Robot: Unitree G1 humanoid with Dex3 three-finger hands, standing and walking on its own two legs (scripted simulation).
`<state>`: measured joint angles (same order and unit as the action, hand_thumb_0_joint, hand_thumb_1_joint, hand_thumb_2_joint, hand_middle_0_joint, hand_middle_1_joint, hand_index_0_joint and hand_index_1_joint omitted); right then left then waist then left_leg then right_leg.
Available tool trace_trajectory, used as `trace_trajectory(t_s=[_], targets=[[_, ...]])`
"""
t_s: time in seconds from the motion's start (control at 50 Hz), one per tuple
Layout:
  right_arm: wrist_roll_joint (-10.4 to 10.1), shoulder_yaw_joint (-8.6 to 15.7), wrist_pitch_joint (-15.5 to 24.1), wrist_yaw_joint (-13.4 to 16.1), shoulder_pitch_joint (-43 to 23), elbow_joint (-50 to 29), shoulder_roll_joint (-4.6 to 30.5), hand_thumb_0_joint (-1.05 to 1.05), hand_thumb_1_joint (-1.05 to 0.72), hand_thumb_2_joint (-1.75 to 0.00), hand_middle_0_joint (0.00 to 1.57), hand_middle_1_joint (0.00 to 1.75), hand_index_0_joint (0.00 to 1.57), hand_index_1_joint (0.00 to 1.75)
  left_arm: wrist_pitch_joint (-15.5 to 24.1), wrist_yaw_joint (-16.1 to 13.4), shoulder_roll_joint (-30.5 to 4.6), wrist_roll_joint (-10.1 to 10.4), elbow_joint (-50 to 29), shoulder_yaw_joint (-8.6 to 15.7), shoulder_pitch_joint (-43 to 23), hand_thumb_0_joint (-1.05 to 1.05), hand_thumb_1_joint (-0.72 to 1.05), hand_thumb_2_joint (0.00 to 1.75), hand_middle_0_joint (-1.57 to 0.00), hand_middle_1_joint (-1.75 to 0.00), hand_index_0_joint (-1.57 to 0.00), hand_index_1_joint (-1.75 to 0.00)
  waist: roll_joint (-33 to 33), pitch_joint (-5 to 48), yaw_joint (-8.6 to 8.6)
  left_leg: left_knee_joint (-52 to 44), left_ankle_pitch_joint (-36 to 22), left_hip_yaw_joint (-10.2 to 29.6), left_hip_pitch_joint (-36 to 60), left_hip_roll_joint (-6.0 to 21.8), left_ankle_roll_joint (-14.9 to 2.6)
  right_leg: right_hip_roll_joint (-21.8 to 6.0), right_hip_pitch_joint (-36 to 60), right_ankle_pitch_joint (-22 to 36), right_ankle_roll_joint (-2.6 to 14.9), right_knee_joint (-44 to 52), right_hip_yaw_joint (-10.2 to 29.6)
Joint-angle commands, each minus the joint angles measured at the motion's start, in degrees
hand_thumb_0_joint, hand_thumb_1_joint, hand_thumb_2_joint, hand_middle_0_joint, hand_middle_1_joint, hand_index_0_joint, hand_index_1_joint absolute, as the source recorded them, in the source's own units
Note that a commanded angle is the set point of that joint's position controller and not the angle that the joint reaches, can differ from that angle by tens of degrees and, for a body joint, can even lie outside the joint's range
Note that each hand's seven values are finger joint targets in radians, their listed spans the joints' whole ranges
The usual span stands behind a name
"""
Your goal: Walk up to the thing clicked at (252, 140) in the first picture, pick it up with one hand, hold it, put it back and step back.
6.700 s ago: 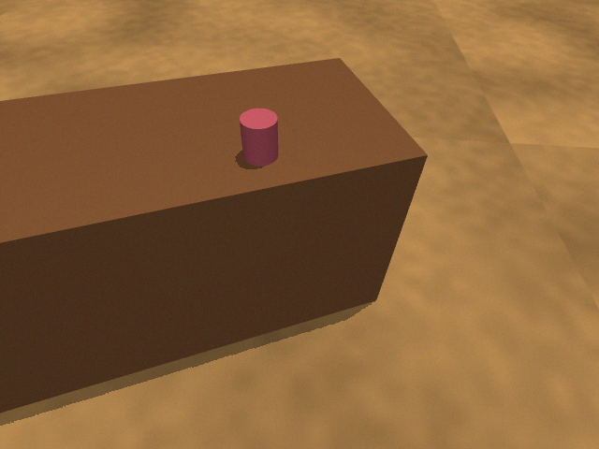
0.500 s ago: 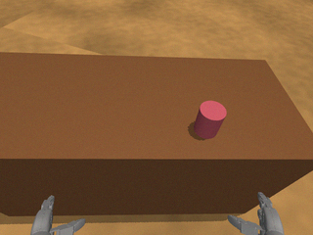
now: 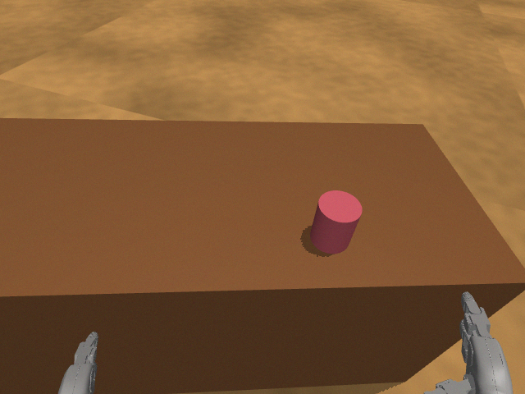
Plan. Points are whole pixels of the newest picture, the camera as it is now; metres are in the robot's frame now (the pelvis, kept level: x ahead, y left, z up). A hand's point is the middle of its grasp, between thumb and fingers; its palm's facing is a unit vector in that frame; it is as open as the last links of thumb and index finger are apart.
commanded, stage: rise first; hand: right
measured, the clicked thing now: (334, 222) +0.46 -0.16 -0.03
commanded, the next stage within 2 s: go down in 0.86 s
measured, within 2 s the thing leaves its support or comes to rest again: neither
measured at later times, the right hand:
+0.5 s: hand (461, 362) +0.16 -0.26 +0.05, palm faces +0.32 +0.87 -0.37, open 17.7 cm
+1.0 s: hand (478, 363) +0.16 -0.26 +0.07, palm faces +0.35 +0.85 -0.40, open 17.6 cm
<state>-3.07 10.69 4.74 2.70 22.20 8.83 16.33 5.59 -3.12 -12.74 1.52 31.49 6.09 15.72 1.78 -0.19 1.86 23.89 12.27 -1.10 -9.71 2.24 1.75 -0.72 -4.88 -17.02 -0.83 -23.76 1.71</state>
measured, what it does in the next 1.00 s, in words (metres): stands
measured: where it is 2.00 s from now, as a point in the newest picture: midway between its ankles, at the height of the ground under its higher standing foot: outside the picture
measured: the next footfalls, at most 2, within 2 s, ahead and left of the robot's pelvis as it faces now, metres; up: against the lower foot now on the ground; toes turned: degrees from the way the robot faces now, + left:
none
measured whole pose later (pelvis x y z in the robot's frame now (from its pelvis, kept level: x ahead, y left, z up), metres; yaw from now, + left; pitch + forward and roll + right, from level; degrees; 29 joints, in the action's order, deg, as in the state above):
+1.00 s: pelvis -0.03 +0.01 +0.00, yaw -1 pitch -4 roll +0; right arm -2.3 17.1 14.0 1.1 25.5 -2.7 17.2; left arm 7.5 -2.1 -12.5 0.3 38.3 9.4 13.2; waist 2.8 -2.6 2.5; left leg 24.8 10.9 -1.7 -10.3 2.3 1.2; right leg -0.7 -5.7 -15.3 -1.3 -24.5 2.4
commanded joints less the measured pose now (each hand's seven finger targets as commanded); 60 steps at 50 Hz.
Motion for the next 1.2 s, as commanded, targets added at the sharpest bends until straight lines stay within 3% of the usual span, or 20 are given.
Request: trace_trajectory(t_s=[0.0, 0.08, 0.12, 0.28, 0.46, 0.5, 0.6, 0.7, 0.88, 0.9, 0.92, 0.94, 0.96, 0.98, 1.0, 1.02, 1.04, 1.06, 1.12, 1.18], targets=[[0.03, 5.8, 4.15, 0.47, -3.99, -15.92, 10.07, 0.0, 0.61, -0.03, 0.04, 0.06, 0.04, 0.06, 2.27, 0.45, -7.26, 0.19, -7.18, 2.99, -6.15, 0.0, -0.56, 0.05, -0.05, -0.05, -0.05, -0.06, 1.84, 2.28, 0.34, -1.7, -12.59, -3.57, 4.99, -2.06, -2.04, 0.21, -5.28, 18.93, 0.11, 3.84, -2.73], [0.27, 5.73, 5.36, 0.58, -2.7, -18.36, 9.97, 0.0, 0.61, -0.03, 0.04, 0.06, 0.04, 0.06, 2.49, 0.25, -7.42, -0.01, -7.77, 2.79, -7.78, 0.0, -0.56, 0.05, -0.05, -0.05, -0.05, -0.06, 0.06, 3.83, 0.53, -1.4, -13.32, -3.43, 6.17, -2.05, -2.0, 0.18, -4.37, 19.92, 0.21, 3.51, -2.59], [0.34, 7.15, 5.57, 0.86, -2.02, -18.46, 10.97, 0.0, 0.61, -0.03, 0.04, 0.06, 0.04, 0.06, 2.66, -0.41, -11.0, -0.47, -8.51, 5.8, -7.14, 0.0, -0.56, 0.06, -0.05, -0.05, -0.04, -0.06, -0.48, 5.18, -0.17, -1.43, -13.06, -3.45, 6.4, -2.03, -1.95, 0.28, -3.03, 19.29, 0.29, 3.53, -2.62], [0.26, 7.8, 7.09, 0.27, 0.86, -20.43, 10.28, 0.0, 0.61, -0.03, 0.04, 0.06, 0.05, 0.06, 2.54, 0.19, -6.09, -0.24, -6.87, 3.06, -3.62, 0.0, -0.56, 0.06, -0.05, -0.05, -0.04, -0.06, 0.48, 2.24, 1.09, -2.4, -10.71, -3.24, 6.02, -1.57, -1.95, 1.16, -4.65, 16.03, 0.67, 3.87, -3.2], [0.07, 10.08, 9.07, 0.0, -1.06, -22.91, 11.85, 0.0, 0.61, -0.03, 0.04, 0.06, 0.05, 0.06, 3.75, 0.09, -8.71, -0.25, -7.02, 5.75, -5.96, 0.0, -0.56, 0.06, -0.05, -0.05, -0.04, -0.06, -0.79, 1.54, -0.01, -3.18, -6.72, -3.21, 4.51, -1.4, -1.62, 1.41, -4.85, 11.2, 1.23, 4.39, -3.1], [0.05, 9.86, 9.58, -0.09, -1.35, -22.6, 11.21, 0.0, 0.61, -0.03, 0.04, 0.06, 0.05, 0.06, 3.94, 0.46, -5.52, -0.26, -6.13, 2.81, -5.86, 0.0, -0.56, 0.06, -0.05, -0.05, -0.04, -0.06, -0.74, 0.62, 0.45, -3.52, -5.51, -3.2, 4.6, -1.27, -1.56, 1.61, -5.57, 9.97, 1.39, 4.34, -3.15], [0.19, 10.62, 10.05, 0.13, -2.69, -21.93, 12.33, 0.0, 0.61, -0.04, 0.04, 0.06, 0.05, 0.06, 4.36, -0.32, -9.66, -0.49, -5.74, 6.56, -5.88, 0.0, -0.55, 0.06, -0.05, -0.05, -0.05, -0.06, -0.14, 1.38, -0.07, -3.29, -4.75, -3.35, 4.08, -1.49, -1.77, 1.43, -4.83, 9.26, 1.12, 4.98, -2.78], [0.17, 11.53, 11.04, -0.1, -1.25, -21.91, 12.28, 0.0, 0.61, -0.04, 0.04, 0.06, 0.05, 0.06, 4.7, 0.54, -5.04, -0.29, -5.5, 2.9, -5.77, 0.0, -0.55, 0.07, -0.05, -0.06, -0.05, -0.06, -0.46, 0.09, 1.46, -3.87, -2.63, -3.5, 4.62, -1.39, -1.7, 1.73, -6.7, 7.56, 1.37, 5.23, -2.96], [-0.06, 12.74, 12.12, -0.22, -0.97, -22.81, 13.11, 0.0, 0.54, -0.04, 0.04, 0.06, 0.05, 0.06, 4.84, 0.45, -8.09, -0.45, -3.44, 5.83, -6.77, 0.0, -0.48, 0.0, -0.05, -0.05, -0.07, -0.03, -0.04, 0.85, 0.95, -3.75, -3.84, -3.44, 4.65, -1.36, -1.71, 1.73, -6.23, 8.54, 1.3, 4.91, -2.89], [0.82, 10.68, 13.99, -0.89, -0.45, -27.02, 7.86, 0.0, 0.53, -0.06, 0.04, 0.06, 0.05, 0.06, 5.16, 1.36, -4.96, -1.9, -2.85, 3.01, -10.66, 0.0, -0.56, 0.08, -0.06, -0.06, -0.05, -0.07, -0.34, 3.77, 0.7, -2.57, -4.45, -3.06, 3.62, -1.7, -1.23, 1.81, -6.17, 8.49, 1.32, 3.43, -2.23], [0.19, 14.81, 12.56, -0.07, -0.42, -20.23, 15.04, 0.0, 0.52, -0.05, 0.04, 0.06, 0.05, 0.06, 4.98, 0.3, -8.6, -0.36, -2.1, 7.15, -6.88, 0.0, -0.49, 0.0, -0.05, -0.05, -0.06, -0.03, -0.55, 0.87, 1.03, -3.77, -3.89, -3.37, 4.69, -1.11, -1.62, 1.72, -6.48, 8.62, 1.46, 4.63, -2.87], [0.91, 11.44, 14.58, -0.67, -1.57, -27.33, 9.01, 0.0, 0.53, -0.06, 0.04, 0.06, 0.05, 0.06, 4.89, 1.3, -5.19, -1.93, 0.53, 3.42, -9.68, 0.0, -0.57, 0.08, -0.06, -0.06, -0.04, -0.07, 0.72, 2.59, 0.69, -2.51, -3.66, -3.02, 2.65, -1.83, -1.33, 1.68, -6.56, 7.65, 1.23, 3.74, -2.12], [0.29, 14.18, 12.94, -0.08, -1.55, -18.57, 14.82, 0.0, 0.52, -0.05, 0.04, 0.06, 0.05, 0.06, 5.07, 0.17, -9.97, -0.41, -2.78, 8.06, -8.39, 0.0, -0.49, 0.0, -0.05, -0.05, -0.07, -0.04, -0.73, 0.02, -0.01, -3.77, -2.59, -3.28, 3.65, -1.27, -1.64, 1.64, -6.69, 7.28, 1.4, 4.82, -2.72], [1.03, 12.19, 15.16, -0.59, -1.88, -26.06, 9.32, 0.0, 0.53, -0.06, 0.04, 0.06, 0.05, 0.06, 4.76, 1.13, -6.1, -2.19, 0.45, 4.14, -9.39, 0.0, -0.57, 0.08, -0.06, -0.06, -0.05, -0.07, -0.78, 2.95, 0.3, -2.44, -3.16, -3.09, 2.07, -1.86, -1.29, 1.66, -6.54, 7.06, 1.39, 3.51, -1.81], [0.32, 13.65, 13.41, -0.27, -0.83, -18.16, 14.13, 0.0, 0.49, -0.05, 0.05, 0.06, 0.05, 0.06, 4.94, 0.15, -9.99, -0.42, -2.58, 8.37, -8.54, 0.0, -0.49, 0.0, -0.05, -0.05, -0.07, -0.03, -1.52, 0.61, -0.14, -3.52, -3.71, -3.21, 3.92, -1.11, -1.48, 1.73, -6.41, 8.21, 1.48, 4.26, -2.76], [1.06, 11.74, 15.83, -0.75, -2.71, -26.62, 8.53, 0.0, 0.51, -0.06, 0.05, 0.06, 0.05, 0.06, 4.85, 1.31, -5.07, -2.24, -1.49, 2.75, -9.87, 0.0, -0.57, 0.08, -0.06, -0.06, -0.05, -0.08, -1.83, 4.43, 0.26, -2.16, -4.21, -3.02, 2.62, -1.81, -1.1, 1.73, -5.86, 8.03, 1.43, 3.06, -1.9], [0.41, 13.5, 14.05, -0.37, -1.32, -18.76, 14.03, 0.0, 0.49, -0.05, 0.05, 0.06, 0.05, 0.06, 4.84, 0.2, -8.62, -0.29, -3.51, 7.01, -9.14, 0.0, -0.49, 0.0, -0.05, -0.05, -0.07, -0.03, -1.21, 1.44, 0.12, -3.03, -4.75, -3.05, 3.92, -1.06, -1.52, 1.76, -5.73, 9.33, 1.33, 4.09, -2.85], [1.14, 11.79, 16.32, -0.67, -2.45, -25.87, 8.59, 0.0, 0.57, -0.02, 0.05, 0.05, 0.06, 0.05, 4.99, 0.95, -6.64, -2.21, -4.07, 3.81, -10.14, 0.0, -0.55, 0.04, -0.05, -0.04, -0.04, -0.05, -2.93, 4.03, -0.26, -2.03, -4.68, -3.21, 2.47, -2.02, -1.13, 1.56, -5.93, 8.44, 1.4, 3.01, -1.87], [0.95, 14.09, 16.83, -1.17, -3.43, -19.74, 11.06, 0.0, 0.6, -0.03, 0.04, 0.05, 0.05, 0.05, 4.91, 0.44, -8.4, -1.86, -2.14, 6.67, -6.73, 0.0, -0.55, 0.04, -0.05, -0.04, -0.04, -0.05, -1.99, 3.53, -1.56, -1.34, -5.79, -3.25, 1.83, -2.08, -1.17, 1.47, -5.38, 9.21, 1.21, 3.1, -1.58], [0.03, 17.66, 16.76, -1.96, -6.41, -17.94, 14.4, 0.0, 0.6, -0.03, 0.04, 0.05, 0.05, 0.05, 4.38, 0.42, -7.73, -1.76, -0.18, 6.32, -8.26, 0.0, -0.55, 0.04, -0.05, -0.04, -0.04, -0.05, -0.1, 1.66, -0.22, -1.92, -4.49, -2.63, 1.44, -1.43, -1.06, 2.11, -7.66, 7.33, 1.41, 2.83, -1.87]])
